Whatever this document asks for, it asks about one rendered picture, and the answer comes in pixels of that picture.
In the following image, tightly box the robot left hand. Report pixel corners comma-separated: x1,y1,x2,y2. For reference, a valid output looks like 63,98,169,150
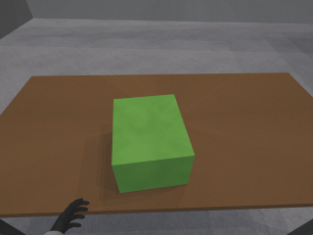
50,198,90,234

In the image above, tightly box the table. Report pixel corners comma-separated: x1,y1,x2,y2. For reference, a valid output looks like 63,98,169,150
0,72,313,235

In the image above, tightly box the carton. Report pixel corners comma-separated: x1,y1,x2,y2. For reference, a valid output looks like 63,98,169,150
112,94,195,193

